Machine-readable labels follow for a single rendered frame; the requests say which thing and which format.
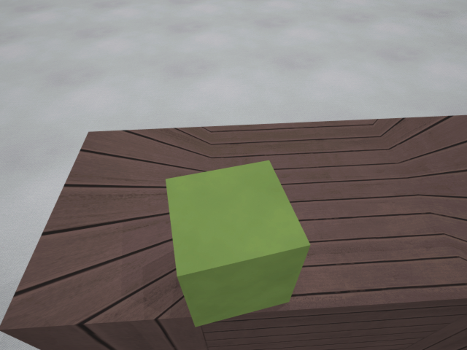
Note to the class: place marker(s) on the carton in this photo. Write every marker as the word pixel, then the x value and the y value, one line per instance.
pixel 238 244

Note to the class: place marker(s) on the pedestal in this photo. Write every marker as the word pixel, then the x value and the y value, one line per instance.
pixel 383 204

